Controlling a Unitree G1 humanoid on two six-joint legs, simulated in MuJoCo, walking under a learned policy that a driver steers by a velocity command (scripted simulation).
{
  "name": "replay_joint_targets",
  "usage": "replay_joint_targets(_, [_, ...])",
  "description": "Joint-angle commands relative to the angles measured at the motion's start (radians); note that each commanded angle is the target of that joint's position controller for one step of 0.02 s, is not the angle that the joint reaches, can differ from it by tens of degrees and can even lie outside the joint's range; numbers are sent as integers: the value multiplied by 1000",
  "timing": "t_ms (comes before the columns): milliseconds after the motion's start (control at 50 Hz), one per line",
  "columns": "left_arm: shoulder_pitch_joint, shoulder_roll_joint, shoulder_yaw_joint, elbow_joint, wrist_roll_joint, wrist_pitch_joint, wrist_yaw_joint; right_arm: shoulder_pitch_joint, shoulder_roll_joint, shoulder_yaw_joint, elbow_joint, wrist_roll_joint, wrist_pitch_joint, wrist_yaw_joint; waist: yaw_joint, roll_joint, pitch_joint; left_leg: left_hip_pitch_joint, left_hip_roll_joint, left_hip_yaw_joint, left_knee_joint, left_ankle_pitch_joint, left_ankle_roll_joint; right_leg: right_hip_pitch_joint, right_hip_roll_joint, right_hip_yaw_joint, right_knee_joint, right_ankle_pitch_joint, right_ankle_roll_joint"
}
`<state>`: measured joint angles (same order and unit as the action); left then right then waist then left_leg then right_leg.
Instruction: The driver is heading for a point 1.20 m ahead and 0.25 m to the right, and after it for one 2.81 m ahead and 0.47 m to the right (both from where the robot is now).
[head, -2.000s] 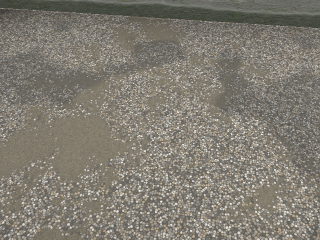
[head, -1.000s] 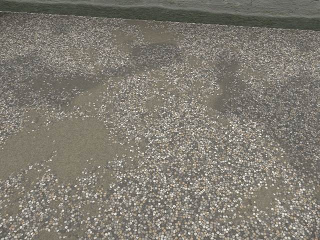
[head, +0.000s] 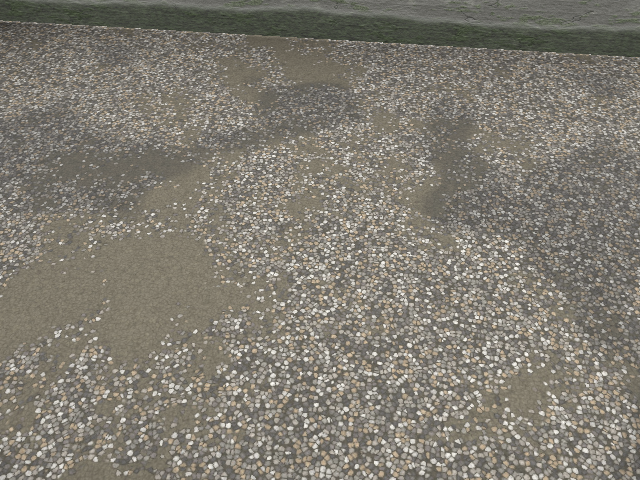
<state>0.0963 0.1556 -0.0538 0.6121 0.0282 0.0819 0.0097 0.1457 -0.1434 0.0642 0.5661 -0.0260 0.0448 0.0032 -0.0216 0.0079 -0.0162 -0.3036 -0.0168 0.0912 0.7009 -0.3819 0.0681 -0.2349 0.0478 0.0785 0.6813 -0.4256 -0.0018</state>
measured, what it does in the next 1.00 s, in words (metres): stands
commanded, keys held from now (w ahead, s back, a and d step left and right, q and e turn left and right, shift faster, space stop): w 1.00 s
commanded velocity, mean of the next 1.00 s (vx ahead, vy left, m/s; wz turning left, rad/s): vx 0.50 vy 0.00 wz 0.00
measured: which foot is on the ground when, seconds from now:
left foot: down 0.00-1.00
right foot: down 0.00-1.00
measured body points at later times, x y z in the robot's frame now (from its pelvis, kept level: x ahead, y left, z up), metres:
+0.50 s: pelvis +0.00 +0.00 +0.00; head -0.01 +0.00 +0.45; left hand +0.20 +0.19 -0.08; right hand +0.19 -0.20 -0.08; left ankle +0.00 +0.07 -0.72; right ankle -0.04 -0.13 -0.72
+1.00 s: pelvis +0.00 +0.00 +0.00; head -0.01 +0.00 +0.45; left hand +0.20 +0.19 -0.08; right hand +0.19 -0.20 -0.08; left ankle +0.00 +0.07 -0.72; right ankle -0.04 -0.13 -0.72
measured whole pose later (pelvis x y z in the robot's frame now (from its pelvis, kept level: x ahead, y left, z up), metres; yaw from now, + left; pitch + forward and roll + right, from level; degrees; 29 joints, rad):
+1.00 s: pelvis +0.00 +0.00 +0.00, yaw +0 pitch -1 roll -1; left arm 0.10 0.15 -0.05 0.61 0.03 0.08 0.01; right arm 0.15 -0.14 0.06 0.57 -0.03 0.05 0.00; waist -0.02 0.01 -0.02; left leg -0.30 -0.01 0.10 0.70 -0.39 0.07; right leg -0.24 0.05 0.08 0.68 -0.43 0.00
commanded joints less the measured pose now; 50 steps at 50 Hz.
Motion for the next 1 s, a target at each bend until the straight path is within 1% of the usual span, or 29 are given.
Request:
replay_joint_targets(20, [-72,55,16,-83,-1,-21,3,-57,-64,-18,-85,10,-16,-10,9,8,-67,18,92,-125,-166,173,8,12,-18,28,-79,156,-16])
replay_joint_targets(60, [-133,69,16,-111,0,-15,0,-126,-60,-16,-111,3,-15,2,-3,10,4,-4,87,-94,-115,352,5,-40,-35,42,-71,336,-17])
replay_joint_targets(100, [-56,65,21,-77,-1,-19,3,-26,-58,-17,-80,1,-18,-6,1,-3,-133,50,90,-114,-147,201,7,39,-24,34,-70,181,-19])
replay_joint_targets(140, [-79,54,15,-82,0,-23,3,-69,-65,-19,-91,11,-14,-12,9,11,-51,14,94,-130,-174,159,10,5,-19,31,-84,149,-18])
replay_joint_targets(160, [-132,69,16,-111,0,-15,0,-124,-60,-16,-111,2,-15,2,-3,9,4,-3,87,-93,-114,351,5,-40,-36,44,-71,339,-17])
replay_joint_targets(200, [-56,65,21,-76,-2,-20,4,-25,-58,-17,-80,1,-18,-6,1,-4,-133,51,90,-112,-145,201,6,38,-24,35,-70,183,-20])
replay_joint_targets(240, [-79,54,15,-82,0,-23,3,-68,-65,-19,-90,10,-14,-12,9,10,-51,15,94,-128,-172,160,10,5,-19,32,-84,151,-18])
replay_joint_targets(260, [-132,69,16,-111,0,-15,0,-124,-60,-17,-111,2,-15,2,-4,9,4,-2,87,-92,-113,352,4,-41,-36,44,-71,341,-18])
replay_joint_targets(300, [-55,65,21,-76,-2,-20,4,-24,-58,-18,-80,1,-18,-6,1,-4,-134,53,90,-111,-144,203,6,38,-24,36,-69,185,-20])
replay_joint_targets(340, [-128,67,16,-111,1,-14,1,-119,-59,-17,-108,0,-17,2,-3,11,-8,2,86,-89,-109,356,4,-39,-36,45,-70,345,-18])
replay_joint_targets(380, [-58,65,21,-78,-2,-20,5,-26,-59,-18,-79,2,-19,-7,2,-5,-136,54,91,-111,-144,206,6,38,-22,34,-67,180,-19])
replay_joint_targets(440, [-84,55,16,-83,0,-23,2,-74,-66,-19,-93,11,-11,-12,9,13,-36,7,98,-131,-177,157,11,-1,-16,30,-81,147,-17])
replay_joint_targets(460, [-131,70,16,-111,-1,-13,-1,-124,-61,-16,-113,3,-12,2,-3,12,13,-11,88,-90,-116,346,5,-46,-33,43,-69,337,-16])
replay_joint_targets(500, [-103,79,22,-103,4,-12,0,-74,-54,-18,-96,-14,-22,8,-12,0,-82,40,84,-78,-86,389,0,-12,-43,53,-57,386,-21])
replay_joint_targets(520, [-49,65,22,-75,-2,-22,6,-16,-58,-19,-76,0,-22,-7,1,-8,-159,66,89,-107,-138,206,4,46,-25,37,-69,188,-20])
replay_joint_targets(580, [-88,54,16,-83,-1,-23,2,-76,-67,-19,-93,12,-11,-13,9,11,-32,5,98,-128,-176,157,11,-5,-16,31,-80,147,-18])
replay_joint_targets(600, [-133,69,16,-112,-1,-13,-1,-125,-60,-16,-113,3,-12,2,-3,13,15,-12,88,-89,-115,345,4,-48,-33,43,-68,337,-16])
replay_joint_targets(640, [-52,66,21,-75,-1,-20,3,-21,-57,-18,-80,0,-19,-6,1,-4,-139,56,90,-108,-143,200,6,38,-24,38,-69,187,-20])
replay_joint_targets(680, [-128,68,16,-110,0,-15,1,-117,-60,-17,-108,0,-18,2,-3,9,-8,3,87,-86,-107,353,3,-41,-36,47,-70,348,-18])
replay_joint_targets(720, [-59,65,21,-78,-2,-20,5,-24,-59,-18,-79,2,-19,-7,1,-7,-136,55,92,-107,-141,204,5,35,-22,36,-67,183,-20])
replay_joint_targets(760, [-81,52,15,-83,-1,-22,3,-68,-64,-19,-91,11,-13,-12,9,12,-50,14,97,-124,-171,159,10,0,-17,32,-80,148,-17])
replay_joint_targets(780, [-133,68,16,-112,0,-14,0,-123,-59,-16,-111,2,-15,2,-3,12,3,-3,89,-88,-111,350,4,-45,-33,44,-67,338,-17])
replay_joint_targets(820, [-56,64,21,-77,-2,-19,4,-23,-58,-17,-80,1,-18,-6,1,-3,-134,52,92,-107,-143,199,6,34,-22,37,-67,181,-19])
replay_joint_targets(860, [-80,53,15,-82,-1,-23,3,-66,-65,-19,-91,10,-14,-12,9,11,-51,14,97,-123,-171,156,9,0,-17,33,-81,149,-18])
replay_joint_targets(880, [-133,69,16,-111,0,-14,0,-122,-60,-17,-111,2,-16,2,-3,10,4,-3,89,-87,-111,348,4,-46,-33,46,-68,340,-18])
replay_joint_targets(920, [-56,65,21,-76,-2,-19,4,-22,-58,-18,-80,1,-19,-6,1,-4,-134,52,92,-106,-142,198,5,33,-23,38,-67,184,-20])
replay_joint_targets(960, [-80,53,15,-82,-1,-23,3,-65,-65,-19,-91,10,-14,-12,9,10,-51,16,96,-121,-170,156,9,0,-17,34,-81,151,-18])
replay_joint_targets(980, [-133,69,16,-111,0,-14,0,-121,-60,-17,-111,2,-16,2,-3,9,4,-1,89,-85,-110,349,4,-46,-33,46,-68,342,-18])
replay_joint_targets(1000, [-116,78,21,-106,3,-11,0,-90,-55,-18,-103,-10,-18,6,-11,1,-54,28,87,-77,-93,375,1,-27,-39,53,-59,369,-21])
